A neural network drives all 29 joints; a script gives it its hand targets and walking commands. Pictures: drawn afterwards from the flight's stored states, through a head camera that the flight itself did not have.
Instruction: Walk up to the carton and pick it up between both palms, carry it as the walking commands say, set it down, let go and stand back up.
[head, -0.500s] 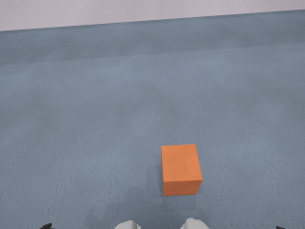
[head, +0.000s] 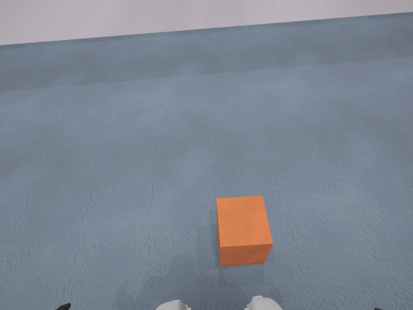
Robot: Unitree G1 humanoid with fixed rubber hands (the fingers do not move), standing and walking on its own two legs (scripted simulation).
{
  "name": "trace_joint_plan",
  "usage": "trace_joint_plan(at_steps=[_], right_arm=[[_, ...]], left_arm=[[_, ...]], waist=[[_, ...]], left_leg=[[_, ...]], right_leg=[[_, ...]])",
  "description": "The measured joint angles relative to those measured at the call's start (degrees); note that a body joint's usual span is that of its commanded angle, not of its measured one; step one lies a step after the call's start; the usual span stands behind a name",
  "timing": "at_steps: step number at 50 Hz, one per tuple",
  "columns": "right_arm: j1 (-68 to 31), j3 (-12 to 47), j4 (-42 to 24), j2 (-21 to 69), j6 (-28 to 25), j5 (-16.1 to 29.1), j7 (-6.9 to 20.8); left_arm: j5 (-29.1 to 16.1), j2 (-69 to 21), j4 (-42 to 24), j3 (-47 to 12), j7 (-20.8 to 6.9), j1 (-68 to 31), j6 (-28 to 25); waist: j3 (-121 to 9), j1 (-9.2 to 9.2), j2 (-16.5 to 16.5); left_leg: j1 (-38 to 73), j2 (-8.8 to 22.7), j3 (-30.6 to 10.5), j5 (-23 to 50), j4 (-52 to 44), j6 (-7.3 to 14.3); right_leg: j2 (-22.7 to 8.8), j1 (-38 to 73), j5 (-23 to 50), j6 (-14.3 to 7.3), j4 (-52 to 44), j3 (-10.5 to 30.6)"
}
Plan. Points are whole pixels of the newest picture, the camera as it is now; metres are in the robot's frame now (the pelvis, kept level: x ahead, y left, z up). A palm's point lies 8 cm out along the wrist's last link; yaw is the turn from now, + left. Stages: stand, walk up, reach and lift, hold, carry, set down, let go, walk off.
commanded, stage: walk up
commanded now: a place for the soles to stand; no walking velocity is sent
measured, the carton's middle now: (240, 231) +0.52 -0.09 -0.60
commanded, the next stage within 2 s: none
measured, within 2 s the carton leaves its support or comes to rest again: neither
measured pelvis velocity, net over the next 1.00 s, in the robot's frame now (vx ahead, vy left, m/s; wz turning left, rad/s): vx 0.00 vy -0.01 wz -0.02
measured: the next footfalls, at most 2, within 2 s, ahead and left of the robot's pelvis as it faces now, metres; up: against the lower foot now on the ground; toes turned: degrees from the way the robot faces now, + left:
right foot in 1.38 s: +0.13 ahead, -0.21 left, +0.00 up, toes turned +3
left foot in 1.70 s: +0.19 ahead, +0.05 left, +0.00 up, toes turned +0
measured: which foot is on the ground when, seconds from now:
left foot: down 0.00-1.00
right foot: down 0.00-1.00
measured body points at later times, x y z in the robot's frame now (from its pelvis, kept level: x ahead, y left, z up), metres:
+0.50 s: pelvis +0.00 +0.00 +0.00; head +0.02 -0.01 +0.45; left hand +0.10 +0.34 -0.09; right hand +0.09 -0.33 -0.11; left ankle +0.03 +0.12 -0.69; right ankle +0.05 -0.15 -0.69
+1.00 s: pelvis +0.00 -0.01 +0.00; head +0.03 -0.02 +0.45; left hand +0.12 +0.33 -0.09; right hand +0.09 -0.33 -0.11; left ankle +0.03 +0.12 -0.69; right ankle +0.05 -0.15 -0.69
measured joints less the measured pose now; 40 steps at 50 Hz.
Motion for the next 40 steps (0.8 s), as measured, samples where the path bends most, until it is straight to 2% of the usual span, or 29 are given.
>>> trace_joint_plan(at_steps=[18,21,29,32,35,40], right_arm=[[-0.04,0.0,0.42,0.0,-0.01,0.0,0.0],[-0.05,0.0,0.41,0.0,-0.01,0.0,0.0],[-0.05,0.0,0.61,0.0,0.01,0.0,0.0],[-0.05,0.0,0.71,0.0,0.0,0.0,0.0],[-0.06,0.0,0.7,0.0,0.0,0.0,0.0],[-0.07,0.0,0.6,0.0,0.02,0.0,0.0]], left_arm=[[0.0,0.0,0.01,-0.11,0.0,-0.99,0.06],[0.0,0.0,0.01,-0.18,-0.02,-0.65,0.06],[0.0,0.0,0.0,-0.28,-0.02,-0.23,0.11],[0.0,0.0,0.01,-0.29,-0.02,-1.01,0.11],[0.0,0.0,0.02,-0.27,-0.03,-0.72,0.1],[0.0,0.0,0.01,-0.29,-0.04,0.55,0.09]], waist=[[-0.22,0.0,0.09],[-0.24,0.0,0.04],[-0.25,0.0,0.04],[-0.28,-0.01,0.04],[-0.31,0.0,-0.03],[-0.31,-0.01,0.03]], left_leg=[[0.16,-0.03,0.1,-0.11,0.08,0.33],[0.22,0.13,0.14,-0.14,0.15,0.2],[0.25,-0.04,0.2,-0.28,0.1,0.2],[0.52,0.11,0.2,-0.2,-0.13,0.2],[0.59,0.26,0.21,-0.35,0.1,-0.06],[0.66,0.09,0.19,-0.77,-0.08,-0.07]], right_leg=[[0.04,0.0,-1.49,-0.02,0.26,0.15],[0.06,0.0,0.63,0.07,-0.03,0.05],[0.04,0.0,0.2,0.18,-0.09,0.27],[0.04,0.0,-2.64,0.14,0.57,0.06],[0.05,0.05,1.11,0.07,0.08,-0.05],[0.05,0.05,-0.2,0.1,0.12,0.1]])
